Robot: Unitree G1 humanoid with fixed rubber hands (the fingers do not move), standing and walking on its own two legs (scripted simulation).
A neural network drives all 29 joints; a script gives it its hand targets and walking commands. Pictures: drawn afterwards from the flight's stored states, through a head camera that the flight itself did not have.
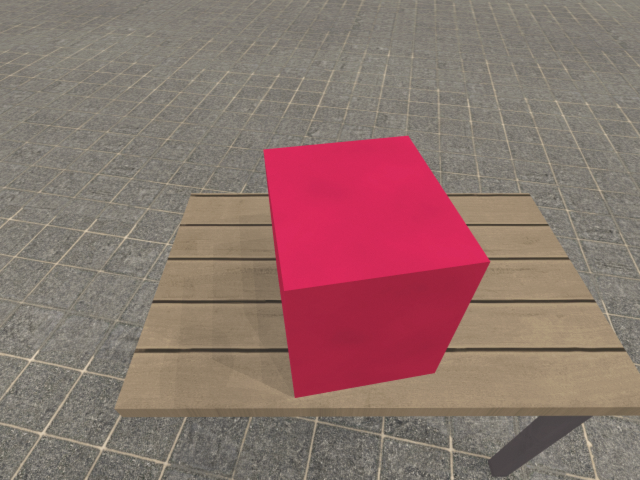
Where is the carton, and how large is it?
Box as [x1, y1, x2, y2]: [263, 136, 489, 397]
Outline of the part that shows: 408,136 263,149 277,271 295,397 434,372 489,262 482,249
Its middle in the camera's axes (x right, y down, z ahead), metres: +0.06 +0.04 +0.64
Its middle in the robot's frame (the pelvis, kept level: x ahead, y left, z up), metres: +0.47 -0.04 -0.02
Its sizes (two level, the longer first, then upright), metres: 0.286 0.245 0.296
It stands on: a table, 0.59 m high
